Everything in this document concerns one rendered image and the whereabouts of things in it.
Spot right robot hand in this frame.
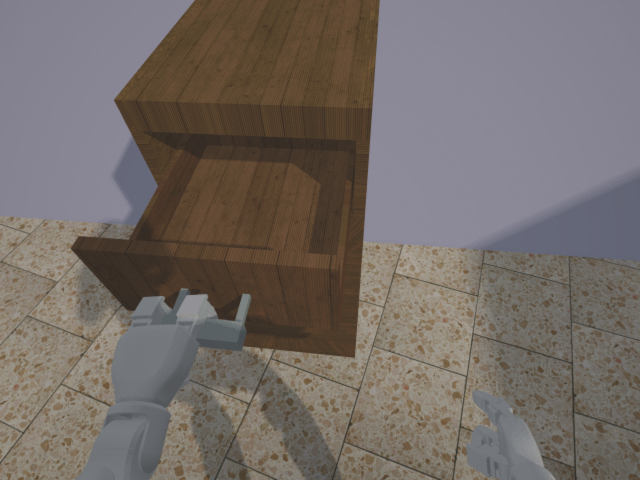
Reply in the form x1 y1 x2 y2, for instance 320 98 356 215
466 390 544 480

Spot left robot hand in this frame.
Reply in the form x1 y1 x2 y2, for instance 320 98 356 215
111 294 218 408

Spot cabinet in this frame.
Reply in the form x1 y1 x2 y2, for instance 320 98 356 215
114 0 380 358

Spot handle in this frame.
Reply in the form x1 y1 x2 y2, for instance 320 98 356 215
161 288 251 351

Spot drawer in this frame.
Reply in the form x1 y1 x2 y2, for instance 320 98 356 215
70 133 356 331

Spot robot left forearm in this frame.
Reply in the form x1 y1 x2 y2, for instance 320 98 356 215
75 401 171 480

